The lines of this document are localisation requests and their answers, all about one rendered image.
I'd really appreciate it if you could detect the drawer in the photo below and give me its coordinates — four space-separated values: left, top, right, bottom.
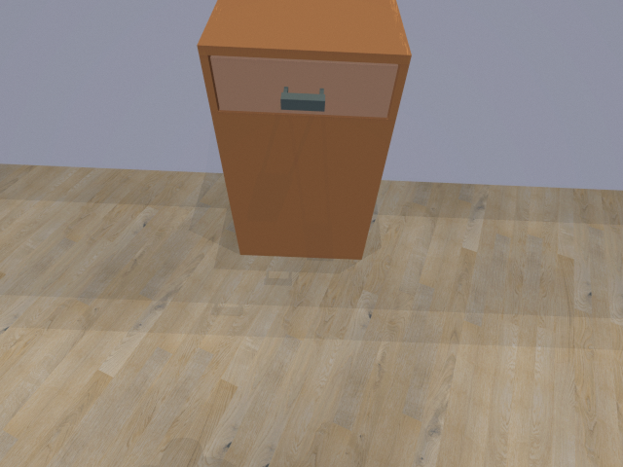
210 55 398 118

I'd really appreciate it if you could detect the cabinet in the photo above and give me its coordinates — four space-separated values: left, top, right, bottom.
197 0 412 260

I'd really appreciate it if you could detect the handle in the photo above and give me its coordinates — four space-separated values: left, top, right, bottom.
280 87 325 112

